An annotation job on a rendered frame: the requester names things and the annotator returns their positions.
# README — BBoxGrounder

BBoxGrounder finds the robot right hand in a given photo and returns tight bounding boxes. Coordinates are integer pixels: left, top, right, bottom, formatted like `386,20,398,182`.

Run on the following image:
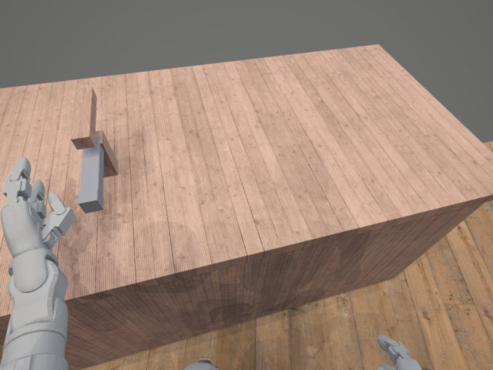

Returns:
377,335,422,370

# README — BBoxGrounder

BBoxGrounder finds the tap lever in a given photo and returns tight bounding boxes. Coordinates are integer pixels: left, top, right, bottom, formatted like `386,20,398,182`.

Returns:
78,136,104,214

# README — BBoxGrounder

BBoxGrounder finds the robot left hand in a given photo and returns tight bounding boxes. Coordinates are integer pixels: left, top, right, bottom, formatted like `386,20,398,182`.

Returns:
1,157,76,258

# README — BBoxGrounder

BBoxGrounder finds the counter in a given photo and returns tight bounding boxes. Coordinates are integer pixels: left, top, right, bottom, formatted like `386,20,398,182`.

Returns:
0,44,493,370

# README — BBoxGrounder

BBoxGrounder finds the left robot forearm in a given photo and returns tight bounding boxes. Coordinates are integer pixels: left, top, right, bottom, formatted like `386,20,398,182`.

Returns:
0,248,69,370

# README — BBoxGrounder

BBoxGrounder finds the left robot shin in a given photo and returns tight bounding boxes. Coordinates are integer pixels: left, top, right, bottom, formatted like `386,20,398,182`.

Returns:
197,358,213,365

